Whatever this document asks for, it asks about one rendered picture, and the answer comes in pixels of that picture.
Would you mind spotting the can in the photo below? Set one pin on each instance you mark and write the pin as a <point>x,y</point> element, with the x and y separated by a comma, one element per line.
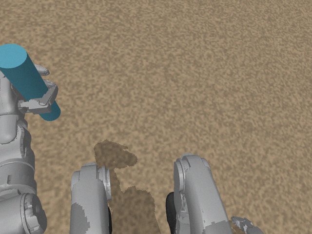
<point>17,66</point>

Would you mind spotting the left robot arm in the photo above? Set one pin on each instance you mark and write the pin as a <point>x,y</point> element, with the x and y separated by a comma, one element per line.
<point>20,208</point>

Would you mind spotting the right robot foot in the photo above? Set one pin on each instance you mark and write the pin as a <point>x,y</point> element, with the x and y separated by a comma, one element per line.
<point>171,212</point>

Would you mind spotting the left robot hand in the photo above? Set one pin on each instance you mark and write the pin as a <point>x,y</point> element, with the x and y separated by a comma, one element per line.
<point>12,101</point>

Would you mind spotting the right robot hand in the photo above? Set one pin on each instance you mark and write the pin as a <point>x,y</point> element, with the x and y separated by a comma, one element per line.
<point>245,225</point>

